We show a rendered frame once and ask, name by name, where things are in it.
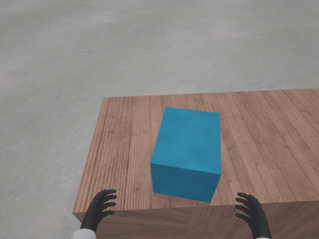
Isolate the carton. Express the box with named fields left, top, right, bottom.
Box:
left=150, top=107, right=221, bottom=203

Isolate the robot right hand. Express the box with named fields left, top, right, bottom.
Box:
left=235, top=192, right=272, bottom=239

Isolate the robot left hand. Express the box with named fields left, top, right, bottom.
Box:
left=80, top=189, right=118, bottom=233

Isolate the pedestal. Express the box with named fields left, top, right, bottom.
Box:
left=72, top=88, right=319, bottom=239

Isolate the robot left forearm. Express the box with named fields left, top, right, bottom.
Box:
left=71, top=228, right=97, bottom=239

